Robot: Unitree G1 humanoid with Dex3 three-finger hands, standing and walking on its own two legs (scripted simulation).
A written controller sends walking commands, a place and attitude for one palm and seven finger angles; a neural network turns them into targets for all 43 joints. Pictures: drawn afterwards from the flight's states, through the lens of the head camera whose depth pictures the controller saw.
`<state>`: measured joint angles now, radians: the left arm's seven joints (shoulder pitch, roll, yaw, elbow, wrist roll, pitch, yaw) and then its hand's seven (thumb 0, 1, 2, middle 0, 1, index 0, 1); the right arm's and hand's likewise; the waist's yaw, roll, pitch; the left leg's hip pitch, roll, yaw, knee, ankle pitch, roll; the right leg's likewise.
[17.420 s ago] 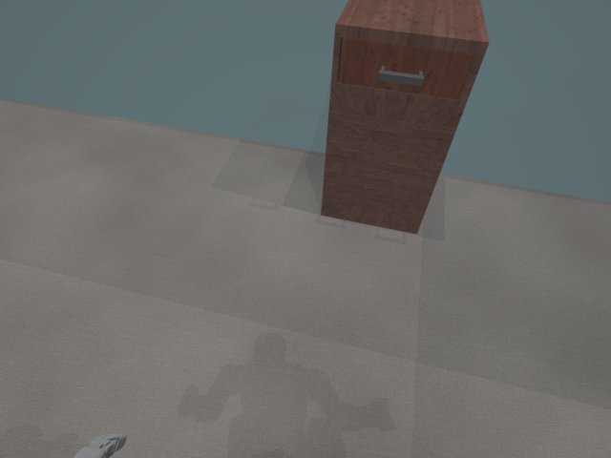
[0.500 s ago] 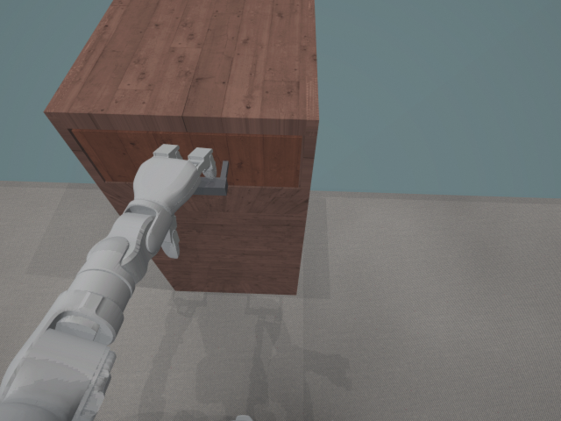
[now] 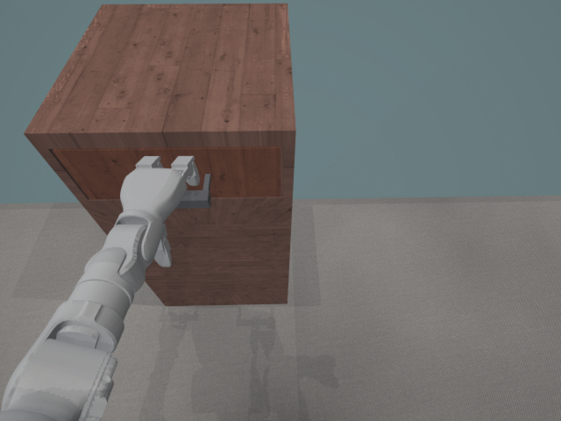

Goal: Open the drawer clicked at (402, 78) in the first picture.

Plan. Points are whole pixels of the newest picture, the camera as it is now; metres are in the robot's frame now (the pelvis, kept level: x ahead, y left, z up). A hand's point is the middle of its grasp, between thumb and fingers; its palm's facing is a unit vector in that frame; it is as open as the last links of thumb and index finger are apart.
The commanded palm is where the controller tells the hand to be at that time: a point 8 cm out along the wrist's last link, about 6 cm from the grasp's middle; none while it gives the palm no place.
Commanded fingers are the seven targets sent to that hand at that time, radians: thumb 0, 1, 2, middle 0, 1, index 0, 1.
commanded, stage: move the hooked fingers above the handle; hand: left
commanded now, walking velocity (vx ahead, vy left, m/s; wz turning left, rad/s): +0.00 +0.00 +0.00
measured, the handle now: (174, 189) +0.51 +0.20 -0.03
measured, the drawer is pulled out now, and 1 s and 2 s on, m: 0.00 0.00 0.00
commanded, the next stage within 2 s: lift the fingers back up to retry in 1.24 s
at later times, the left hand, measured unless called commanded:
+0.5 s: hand (168, 194) +0.45 +0.18 +0.03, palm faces +0.04 -0.03 -1.00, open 13.8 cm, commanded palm +0.42 +0.21 +0.08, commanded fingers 0.00 -0.50 0.30 -0.30 -1.20 -0.30 -1.20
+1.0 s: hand (180, 179) +0.47 +0.16 +0.05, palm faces +0.12 -0.01 -0.99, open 13.7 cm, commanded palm +0.42 +0.21 +0.08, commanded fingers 0.00 -0.50 0.30 -0.30 -1.20 -0.30 -1.20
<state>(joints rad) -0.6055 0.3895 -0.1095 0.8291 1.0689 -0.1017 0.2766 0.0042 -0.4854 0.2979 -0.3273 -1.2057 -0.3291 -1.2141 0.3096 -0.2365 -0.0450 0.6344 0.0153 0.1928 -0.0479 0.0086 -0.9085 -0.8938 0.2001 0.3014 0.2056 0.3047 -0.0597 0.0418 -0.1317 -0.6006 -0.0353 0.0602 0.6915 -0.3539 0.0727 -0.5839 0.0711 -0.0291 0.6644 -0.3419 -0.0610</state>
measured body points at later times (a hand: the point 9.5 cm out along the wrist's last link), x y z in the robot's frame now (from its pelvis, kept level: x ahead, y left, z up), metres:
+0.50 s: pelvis +0.00 +0.00 +0.00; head +0.07 -0.02 +0.44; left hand +0.45 +0.18 +0.09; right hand +0.07 -0.27 -0.14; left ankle -0.02 +0.07 -0.72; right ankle -0.02 -0.08 -0.72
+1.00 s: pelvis +0.00 +0.00 +0.00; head +0.08 -0.02 +0.44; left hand +0.46 +0.16 +0.10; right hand +0.08 -0.27 -0.14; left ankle -0.02 +0.07 -0.72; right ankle -0.02 -0.08 -0.72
